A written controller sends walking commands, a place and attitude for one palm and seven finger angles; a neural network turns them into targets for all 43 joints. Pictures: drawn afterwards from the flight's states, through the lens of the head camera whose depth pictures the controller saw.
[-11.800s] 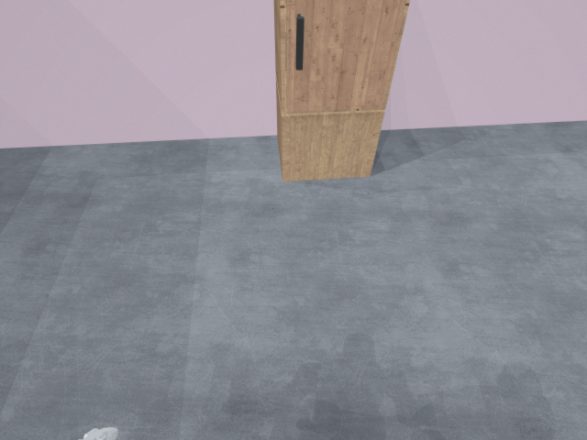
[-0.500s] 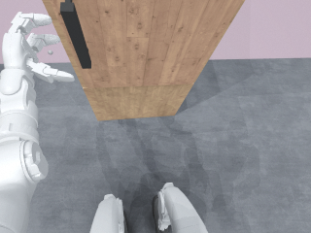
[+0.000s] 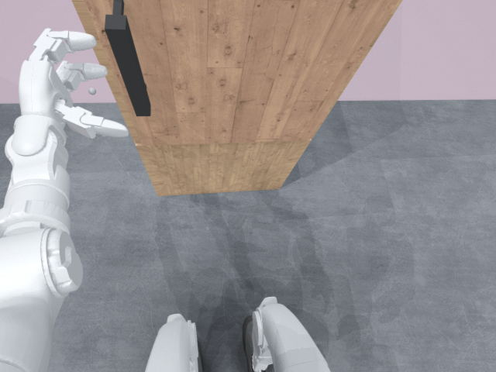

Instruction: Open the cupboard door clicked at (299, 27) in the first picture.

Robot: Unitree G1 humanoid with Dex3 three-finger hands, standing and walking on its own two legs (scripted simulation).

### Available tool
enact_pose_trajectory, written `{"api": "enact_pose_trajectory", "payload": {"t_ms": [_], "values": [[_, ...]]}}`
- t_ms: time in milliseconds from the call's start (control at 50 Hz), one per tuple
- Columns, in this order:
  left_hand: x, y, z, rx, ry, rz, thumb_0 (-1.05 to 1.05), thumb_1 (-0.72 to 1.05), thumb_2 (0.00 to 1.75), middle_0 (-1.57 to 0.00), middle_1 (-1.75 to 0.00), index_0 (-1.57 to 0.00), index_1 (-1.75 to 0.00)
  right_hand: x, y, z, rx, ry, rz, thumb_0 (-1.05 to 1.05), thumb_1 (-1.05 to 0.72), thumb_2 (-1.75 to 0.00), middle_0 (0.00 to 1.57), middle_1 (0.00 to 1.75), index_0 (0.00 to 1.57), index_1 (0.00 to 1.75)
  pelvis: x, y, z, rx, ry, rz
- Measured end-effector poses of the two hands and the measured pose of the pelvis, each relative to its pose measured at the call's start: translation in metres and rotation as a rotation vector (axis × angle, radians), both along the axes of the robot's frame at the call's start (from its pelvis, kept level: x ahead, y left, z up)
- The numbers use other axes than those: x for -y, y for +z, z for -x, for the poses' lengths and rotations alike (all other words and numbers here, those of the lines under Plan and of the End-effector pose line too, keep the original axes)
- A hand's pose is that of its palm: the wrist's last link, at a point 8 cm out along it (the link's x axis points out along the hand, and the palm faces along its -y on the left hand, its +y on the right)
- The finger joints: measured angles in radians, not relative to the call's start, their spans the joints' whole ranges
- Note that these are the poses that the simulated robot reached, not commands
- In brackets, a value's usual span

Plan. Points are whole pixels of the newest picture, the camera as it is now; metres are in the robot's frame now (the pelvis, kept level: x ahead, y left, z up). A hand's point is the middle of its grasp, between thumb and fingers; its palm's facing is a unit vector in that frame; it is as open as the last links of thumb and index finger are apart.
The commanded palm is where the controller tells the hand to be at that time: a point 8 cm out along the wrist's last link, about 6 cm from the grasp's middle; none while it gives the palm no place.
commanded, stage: move the hooked fingers beside the handle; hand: left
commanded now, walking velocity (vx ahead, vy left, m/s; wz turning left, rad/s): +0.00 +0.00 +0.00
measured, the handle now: (132, 63) +0.57 +0.13 +0.05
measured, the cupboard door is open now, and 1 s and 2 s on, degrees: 0 0 0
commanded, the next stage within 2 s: slide the fingers in behind the handle in 0.34 s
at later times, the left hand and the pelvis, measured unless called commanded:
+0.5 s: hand (86, 92) +0.53 +0.19 +0.04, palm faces -0.01 -1.00 -0.02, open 14.0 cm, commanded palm +0.51 +0.22 +0.04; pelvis -0.01 +0.00 +0.00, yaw +0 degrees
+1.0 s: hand (103, 95) +0.53 +0.17 +0.04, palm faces +0.02 -1.00 -0.01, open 14.1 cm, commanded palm +0.51 +0.19 +0.04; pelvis +0.00 +0.00 +0.00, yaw +0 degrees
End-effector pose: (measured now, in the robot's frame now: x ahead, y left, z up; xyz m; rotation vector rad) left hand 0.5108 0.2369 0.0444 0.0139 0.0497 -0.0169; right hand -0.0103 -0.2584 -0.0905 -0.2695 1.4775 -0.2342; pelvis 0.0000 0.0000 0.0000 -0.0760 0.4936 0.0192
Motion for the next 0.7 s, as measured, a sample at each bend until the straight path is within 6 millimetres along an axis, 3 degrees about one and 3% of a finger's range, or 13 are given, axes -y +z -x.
{"api": "enact_pose_trajectory", "payload": {"t_ms": [180,440,700], "values": [[0.005,-0.002,0.0,0.014,0.017,-0.012,-0.02,-0.5,0.3,-0.31,-1.2,-0.3,-1.2,0.003,-0.003,-0.013,0.053,0.008,0.004,0.0,-0.9,-0.9,0.2,0.3,0.2,0.3,0.001,-0.003,0.001,0.002,-0.008,-0.005],[-0.009,0.0,0.005,0.011,0.025,-0.014,-0.02,-0.5,0.3,-0.3,-1.2,-0.3,-1.2,0.0,-0.007,-0.001,0.022,0.002,-0.007,0.0,-0.9,-0.9,0.2,0.3,0.2,0.3,0.003,-0.004,0.005,0.003,-0.003,-0.004],[0.01,-0.006,0.001,0.003,0.015,0.014,-0.02,-0.5,0.3,-0.3,-1.2,-0.3,-1.21,0.0,-0.003,0.008,0.01,-0.006,0.006,0.0,-0.9,-0.9,0.2,0.3,0.2,0.3,-0.001,-0.004,0.006,-0.001,-0.005,-0.001]]}}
